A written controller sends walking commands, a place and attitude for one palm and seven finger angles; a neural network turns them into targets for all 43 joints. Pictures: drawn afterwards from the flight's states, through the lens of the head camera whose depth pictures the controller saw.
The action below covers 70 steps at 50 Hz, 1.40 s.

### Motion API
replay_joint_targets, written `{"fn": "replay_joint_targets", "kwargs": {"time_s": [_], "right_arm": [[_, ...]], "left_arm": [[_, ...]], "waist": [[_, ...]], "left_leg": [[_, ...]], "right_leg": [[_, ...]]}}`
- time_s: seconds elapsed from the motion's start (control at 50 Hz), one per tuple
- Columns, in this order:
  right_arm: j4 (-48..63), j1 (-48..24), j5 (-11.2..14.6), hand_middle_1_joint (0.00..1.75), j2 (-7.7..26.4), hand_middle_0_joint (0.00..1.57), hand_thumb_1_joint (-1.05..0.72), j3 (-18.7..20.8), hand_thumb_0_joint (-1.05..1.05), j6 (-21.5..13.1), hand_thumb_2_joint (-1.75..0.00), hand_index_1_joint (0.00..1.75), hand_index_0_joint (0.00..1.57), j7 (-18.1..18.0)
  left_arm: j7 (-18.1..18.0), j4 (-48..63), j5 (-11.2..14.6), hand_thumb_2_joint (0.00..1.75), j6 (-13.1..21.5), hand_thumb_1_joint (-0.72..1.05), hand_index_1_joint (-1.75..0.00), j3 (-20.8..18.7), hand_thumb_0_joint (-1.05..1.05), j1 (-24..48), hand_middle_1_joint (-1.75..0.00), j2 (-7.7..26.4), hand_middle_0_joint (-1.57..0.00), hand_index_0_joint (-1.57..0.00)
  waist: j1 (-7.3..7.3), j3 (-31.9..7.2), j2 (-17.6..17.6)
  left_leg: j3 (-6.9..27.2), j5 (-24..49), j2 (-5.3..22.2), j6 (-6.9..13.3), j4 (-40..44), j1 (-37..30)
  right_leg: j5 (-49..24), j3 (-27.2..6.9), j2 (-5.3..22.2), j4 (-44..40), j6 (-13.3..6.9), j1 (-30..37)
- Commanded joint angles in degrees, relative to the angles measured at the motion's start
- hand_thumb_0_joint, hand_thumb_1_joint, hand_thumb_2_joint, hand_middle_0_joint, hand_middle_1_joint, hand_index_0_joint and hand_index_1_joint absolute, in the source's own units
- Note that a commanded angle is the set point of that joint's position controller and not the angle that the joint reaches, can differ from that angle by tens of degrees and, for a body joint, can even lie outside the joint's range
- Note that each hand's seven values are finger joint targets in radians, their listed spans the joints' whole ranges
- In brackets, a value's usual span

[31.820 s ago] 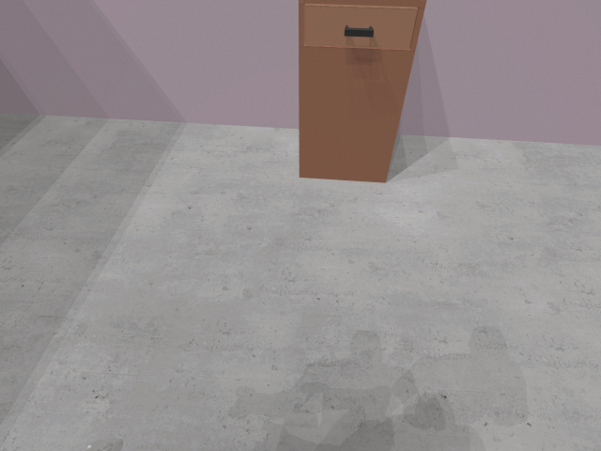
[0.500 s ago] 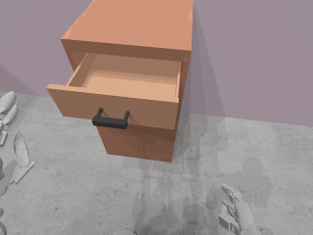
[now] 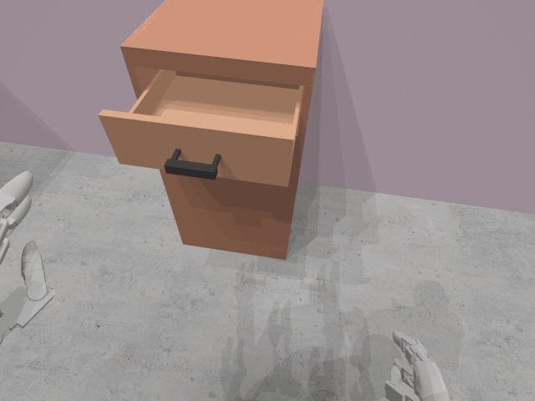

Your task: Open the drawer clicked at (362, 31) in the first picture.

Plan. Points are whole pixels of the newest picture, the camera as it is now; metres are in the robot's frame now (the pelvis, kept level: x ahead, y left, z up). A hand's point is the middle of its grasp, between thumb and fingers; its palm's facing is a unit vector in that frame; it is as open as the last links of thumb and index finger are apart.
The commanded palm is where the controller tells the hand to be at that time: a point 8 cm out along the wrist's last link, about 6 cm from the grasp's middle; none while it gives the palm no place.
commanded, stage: stop stepping back and stand still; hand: left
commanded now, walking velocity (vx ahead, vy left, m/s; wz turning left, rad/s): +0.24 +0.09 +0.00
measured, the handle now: (194, 162) +0.56 +0.19 -0.01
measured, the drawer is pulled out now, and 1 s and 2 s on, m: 0.19 0.19 0.19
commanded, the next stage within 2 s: let the arm hang, fingers relaxed in 0.48 s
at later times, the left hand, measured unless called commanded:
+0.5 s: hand (20, 331) +0.15 +0.24 +0.17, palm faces +0.41 -0.81 -0.41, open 7.4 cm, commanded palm +0.09 +0.28 +0.18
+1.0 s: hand out of the picture -0.07 +0.18 -0.17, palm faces +0.09 -0.98 -0.17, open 7.1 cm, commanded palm none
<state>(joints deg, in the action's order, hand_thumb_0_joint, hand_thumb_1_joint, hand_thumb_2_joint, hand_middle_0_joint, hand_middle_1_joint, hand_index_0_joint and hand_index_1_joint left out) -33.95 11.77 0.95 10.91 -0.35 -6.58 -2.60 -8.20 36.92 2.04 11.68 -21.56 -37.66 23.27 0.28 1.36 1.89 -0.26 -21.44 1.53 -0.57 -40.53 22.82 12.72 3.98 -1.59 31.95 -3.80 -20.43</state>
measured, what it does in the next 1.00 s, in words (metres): steps on the spot: left foot, then right foot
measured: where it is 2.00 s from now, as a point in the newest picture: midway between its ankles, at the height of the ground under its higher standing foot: outside the picture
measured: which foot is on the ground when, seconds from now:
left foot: up 0.00-0.14, down 0.16-1.00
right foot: down 0.00-0.20, up 0.22-0.28, down 0.30-1.00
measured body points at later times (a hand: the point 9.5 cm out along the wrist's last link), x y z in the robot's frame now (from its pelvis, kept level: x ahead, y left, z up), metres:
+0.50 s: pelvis -0.03 +0.00 +0.01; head -0.03 +0.00 +0.46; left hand +0.12 +0.28 +0.19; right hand +0.12 -0.24 -0.08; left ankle -0.04 +0.12 -0.72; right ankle +0.01 -0.07 -0.73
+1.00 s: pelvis -0.03 +0.00 +0.01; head +0.00 +0.02 +0.46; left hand -0.07 +0.23 -0.15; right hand +0.00 -0.23 -0.14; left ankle -0.02 +0.12 -0.73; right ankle +0.01 -0.09 -0.73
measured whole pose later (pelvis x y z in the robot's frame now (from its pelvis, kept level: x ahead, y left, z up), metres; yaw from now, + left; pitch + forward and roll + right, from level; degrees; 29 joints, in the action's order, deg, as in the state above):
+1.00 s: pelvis -0.03 +0.00 +0.01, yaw +5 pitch -1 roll +0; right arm -59.3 15.2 -0.6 10.5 -0.4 1.9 -0.9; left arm -0.3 -61.2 -0.7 -2.0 -0.1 -17.5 10.9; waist 0.8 5.7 1.3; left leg 0.1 -12.4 0.5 0.1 -25.7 12.1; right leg 10.0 1.6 -2.4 23.4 -2.4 -12.2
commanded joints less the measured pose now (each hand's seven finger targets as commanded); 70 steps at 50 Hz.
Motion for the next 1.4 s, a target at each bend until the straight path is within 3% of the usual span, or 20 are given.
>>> {"fn": "replay_joint_targets", "kwargs": {"time_s": [0.0,0.1,0.14,0.16,0.18,0.26,0.36,0.42,0.46,0.5,0.54,0.56,0.58,0.62,0.7,0.74,0.8,0.92,1.12,1.38], "right_arm": [[6.82,-3.57,-1.02,0.3,7.49,0.2,-0.9,3.04,0.0,-1.37,-0.9,0.3,0.2,-1.48],[7.07,-2.37,-1.82,0.3,7.74,0.2,-0.9,1.77,0.0,-2.63,-0.9,0.3,0.2,-2.26],[8.57,-2.48,-1.96,0.3,10.05,0.2,-0.9,2.55,0.0,-3.36,-0.9,0.3,0.2,-2.03],[9.69,-3.78,-1.44,0.3,10.37,0.2,-0.9,3.17,0.0,-3.37,-0.9,0.3,0.2,-1.8],[8.44,-3.55,-1.24,0.3,8.16,0.2,-0.9,2.3,0.0,-3.54,-0.9,0.3,0.2,-1.7],[7.31,-4.49,-0.91,0.3,8.87,0.2,-0.9,1.94,0.0,-4.2,-0.9,0.3,0.2,-1.91],[5.57,-2.06,-0.37,0.3,8.11,0.2,-0.9,3.38,0.0,-3.59,-0.9,0.3,0.2,-0.61],[5.99,-1.83,-0.84,0.3,6.79,0.2,-0.9,2.58,0.0,-3.2,-0.9,0.3,0.2,-0.14],[5.62,-2.05,-1.3,0.3,6.91,0.2,-0.9,2.06,0.0,-3.3,-0.9,0.3,0.2,-0.83],[6.85,-3.29,-1.68,0.3,8.31,0.2,-0.9,2.25,0.0,-3.83,-0.9,0.3,0.2,-1.47],[6.98,-4.06,-0.64,0.3,7.87,0.2,-0.9,2.25,0.0,-4.03,-0.9,0.3,0.2,-1.58],[-9.17,-3.1,-1.59,0.3,15.73,0.2,-0.9,6.12,0.0,-6.52,-0.9,0.3,0.2,3.07],[-7.17,-0.06,-1.29,0.3,15.64,0.2,-0.9,6.06,0.0,-1.01,-0.9,0.3,0.2,3.15],[-5.53,-0.4,-2.0,0.3,12.13,0.2,-0.9,4.12,0.0,1.75,-0.9,0.3,0.2,2.44],[-7.74,-1.06,-1.83,0.3,11.43,0.2,-0.9,3.32,0.0,3.68,-0.9,0.3,0.2,1.83],[-10.82,-0.54,-1.88,0.3,10.31,0.2,-0.9,2.82,0.0,5.49,-0.9,0.3,0.2,1.81],[-15.0,-0.46,-2.05,0.3,8.32,0.2,-0.9,1.63,0.0,6.29,-0.9,0.3,0.2,1.74],[-21.78,2.87,-1.71,0.3,6.09,0.2,-0.9,1.13,0.0,6.65,-0.9,0.3,0.2,0.93],[-27.87,8.94,-1.42,0.3,3.92,0.2,-0.9,1.68,0.0,6.93,-0.9,0.3,0.2,0.13],[-28.74,8.35,-1.76,0.3,3.73,0.2,-0.9,2.2,0.0,6.71,-0.9,0.3,0.2,0.44]], "left_arm": [[-2.06,5.51,0.0,0.9,2.46,0.9,-0.3,-5.23,0.0,5.36,-0.3,7.54,-0.2,-0.2],[-2.17,6.15,-1.35,0.9,2.78,0.9,-0.3,-2.66,0.0,3.95,-0.3,6.23,-0.2,-0.2],[-2.04,8.79,-0.98,0.9,4.18,0.9,-0.3,-2.94,0.0,5.19,-0.3,7.01,-0.2,-0.2],[-2.13,10.79,-1.19,0.9,4.25,0.9,-0.3,-4.4,0.0,6.11,-0.3,8.74,-0.2,-0.2],[-2.23,10.15,-0.79,0.9,4.31,0.9,-0.3,-5.59,0.0,3.39,-0.3,8.81,-0.2,-0.2],[-2.18,6.04,-1.16,0.9,3.34,0.9,-0.3,-5.1,0.0,3.46,-0.3,8.21,-0.2,-0.2],[-1.67,3.81,-0.21,0.9,4.34,0.9,-0.3,-5.14,0.0,4.67,-0.3,7.8,-0.2,-0.2],[-1.53,6.15,-0.6,0.9,4.69,0.9,-0.3,-4.19,0.0,5.1,-0.3,6.68,-0.2,-0.2],[-1.9,6.32,-0.87,0.9,4.61,0.9,-0.3,-4.75,0.0,3.8,-0.3,7.43,-0.2,-0.2],[-1.9,8.49,-0.62,0.9,5.08,0.9,-0.3,-3.52,0.0,3.99,-0.3,6.76,-0.2,-0.2],[-1.83,6.74,-0.44,0.9,4.82,0.9,-0.3,-4.59,0.0,2.99,-0.3,7.35,-0.2,-0.2],[5.75,-41.45,-6.04,0.9,-4.83,0.9,-0.3,17.38,0.0,11.52,-0.3,-1.74,-0.2,-0.2],[7.54,-42.36,-4.97,0.9,-10.33,0.9,-0.3,14.2,0.0,11.74,-0.3,-1.42,-0.2,-0.2],[7.85,-46.92,-4.23,0.9,-11.89,0.9,-0.3,15.37,0.0,13.94,-0.3,-3.74,-0.2,-0.2],[7.54,-62.66,-4.11,0.9,-11.18,0.9,-0.3,16.49,0.0,18.27,-0.3,0.78,-0.2,-0.2],[7.43,-70.63,-3.5,0.9,-11.47,0.9,-0.3,17.43,0.0,22.98,-0.3,2.09,-0.2,-0.2],[7.28,-80.26,-2.87,0.9,-11.81,0.9,-0.3,19.17,0.0,25.39,-0.3,-0.33,-0.2,-0.2],[7.11,-93.16,-2.55,0.9,-11.45,0.9,-0.3,19.63,0.0,21.4,-0.3,-3.76,-0.2,-0.2],[6.34,-100.7,-2.42,0.9,-11.5,0.9,-0.3,20.08,0.0,18.9,-0.3,-6.1,-0.2,-0.2],[6.01,-99.95,-2.7,0.9,-11.3,0.9,-0.3,19.35,0.0,21.59,-0.3,-5.38,-0.2,-0.2]], "waist": [[-2.22,-5.38,6.68],[-2.07,-3.38,0.69],[-1.78,-2.58,-9.95],[-0.99,-6.8,-12.14],[-1.38,-4.87,-15.32],[-1.45,2.28,-6.32],[-1.33,-3.22,7.18],[-1.77,-5.14,4.9],[-2.16,-4.65,1.31],[-1.12,-2.65,-6.72],[-0.73,-3.48,-5.26],[-5.61,-0.7,-7.89],[-3.04,-0.27,-9.39],[-1.31,-3.19,-1.58],[-0.17,-8.39,7.76],[-1.45,-3.91,5.1],[-1.15,0.41,-5.35],[-0.45,-1.26,-8.41],[-0.74,2.68,-1.78],[-0.59,5.06,-1.49]], "left_leg": [[-0.34,-1.92,-1.1,0.89,-12.05,-1.81],[-3.17,-4.03,-1.24,3.83,18.64,-10.43],[10.9,-10.4,7.86,7.74,27.38,-5.86],[14.87,-6.71,12.4,8.68,27.29,-5.63],[16.28,-14.72,12.97,8.74,30.19,-2.24],[8.1,-10.57,8.94,6.59,24.84,6.65],[-1.32,-2.92,-1.56,2.0,-3.9,2.79],[0.19,-1.9,0.31,2.29,2.5,-2.02],[-1.04,4.89,-0.04,2.52,15.17,-11.22],[6.02,4.87,5.58,4.49,22.4,-9.27],[6.46,2.64,6.88,4.33,22.87,-5.58],[9.23,15.85,7.89,4.93,14.06,-5.09],[10.15,20.69,10.29,6.56,17.16,-0.51],[13.41,23.92,10.98,8.15,16.17,1.21],[3.65,21.87,1.31,3.0,8.14,-5.53],[2.24,11.23,-0.66,2.04,9.56,-8.26],[4.78,13.91,2.49,2.46,16.84,-9.13],[4.72,8.46,3.02,2.4,20.84,-10.71],[4.76,8.43,3.81,2.94,22.7,-11.22],[4.54,8.04,3.49,2.83,23.26,-10.02]], "right_leg": [[23.11,-19.69,17.59,-22.93,-2.52,-2.77],[22.56,-12.91,11.91,-17.96,-0.01,-0.33],[13.29,-7.36,3.56,-3.58,3.07,2.85],[6.93,-1.2,1.25,4.68,4.61,5.9],[9.28,-1.79,1.5,7.88,4.65,3.97],[5.83,-2.76,2.05,-1.71,3.93,10.37],[18.06,-29.97,18.43,-23.17,-3.23,8.0],[2.8,-20.05,17.39,-18.52,-5.03,8.23],[5.6,-13.91,12.76,-16.13,-1.54,3.5],[4.35,-9.43,6.45,-10.57,2.42,4.61],[3.84,-7.82,4.84,-9.3,3.88,7.52],[-2.25,-3.09,5.53,1.67,3.08,-2.89],[-1.01,-4.29,5.44,4.37,3.05,0.2],[5.26,-4.82,3.09,7.23,2.82,2.94],[-19.56,-11.54,8.56,-4.1,0.33,11.46],[-12.53,-14.13,11.01,-9.75,-0.99,7.28],[-4.47,-11.25,6.43,-10.39,0.81,6.53],[-0.29,-10.75,5.94,-14.91,0.72,10.76],[1.15,-8.81,5.75,-15.77,0.5,9.5],[2.72,-9.23,5.99,-15.57,0.62,8.48]]}}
